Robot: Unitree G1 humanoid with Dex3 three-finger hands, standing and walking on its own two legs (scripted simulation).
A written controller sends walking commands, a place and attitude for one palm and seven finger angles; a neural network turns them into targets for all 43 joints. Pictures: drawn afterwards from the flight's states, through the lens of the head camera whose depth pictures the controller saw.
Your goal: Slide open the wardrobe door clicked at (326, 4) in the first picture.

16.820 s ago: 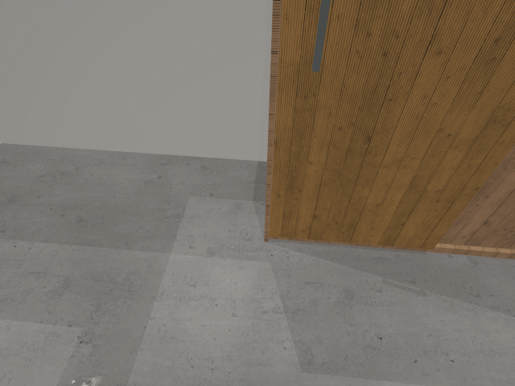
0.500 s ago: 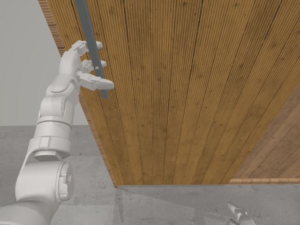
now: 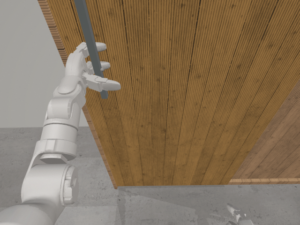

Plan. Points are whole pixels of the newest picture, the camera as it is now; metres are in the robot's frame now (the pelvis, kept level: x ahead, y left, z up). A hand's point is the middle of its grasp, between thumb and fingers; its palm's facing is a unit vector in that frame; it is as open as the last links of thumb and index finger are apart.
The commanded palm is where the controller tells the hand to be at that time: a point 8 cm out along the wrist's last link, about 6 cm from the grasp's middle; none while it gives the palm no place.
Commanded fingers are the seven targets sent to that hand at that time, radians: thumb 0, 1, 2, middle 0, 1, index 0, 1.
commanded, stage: slide the fingers in behind the handle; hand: left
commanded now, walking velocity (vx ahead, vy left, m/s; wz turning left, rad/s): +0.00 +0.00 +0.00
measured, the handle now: (93, 44) +0.49 +0.17 +0.27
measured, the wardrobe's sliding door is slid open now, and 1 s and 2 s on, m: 0.00 0.00 0.00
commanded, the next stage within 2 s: grip the handle and tug to test in 0.48 s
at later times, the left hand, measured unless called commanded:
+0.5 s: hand (102, 70) +0.43 +0.14 +0.23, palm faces +0.08 -1.00 -0.01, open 14.2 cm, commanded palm +0.40 +0.19 +0.22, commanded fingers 0.00 -0.50 0.30 -0.30 -1.20 -0.30 -1.20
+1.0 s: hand (102, 70) +0.43 +0.15 +0.23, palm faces +0.08 -1.00 -0.01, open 10.4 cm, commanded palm +0.39 +0.19 +0.22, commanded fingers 0.00 0.53 0.74 -0.41 -1.35 -0.41 -1.35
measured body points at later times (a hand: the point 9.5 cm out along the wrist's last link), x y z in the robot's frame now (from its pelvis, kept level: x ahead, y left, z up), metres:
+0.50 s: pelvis +0.00 +0.00 +0.00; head -0.01 -0.01 +0.45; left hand +0.42 +0.20 +0.23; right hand +0.15 -0.23 -0.11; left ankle -0.03 +0.12 -0.74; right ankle +0.01 -0.12 -0.74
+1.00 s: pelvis +0.01 +0.00 +0.00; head +0.00 -0.01 +0.45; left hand +0.42 +0.20 +0.23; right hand +0.17 -0.23 -0.10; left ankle -0.03 +0.12 -0.74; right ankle +0.01 -0.12 -0.74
